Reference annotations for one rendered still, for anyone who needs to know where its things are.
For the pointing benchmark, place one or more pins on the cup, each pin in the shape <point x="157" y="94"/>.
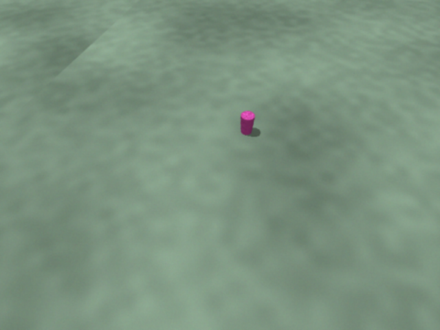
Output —
<point x="247" y="121"/>

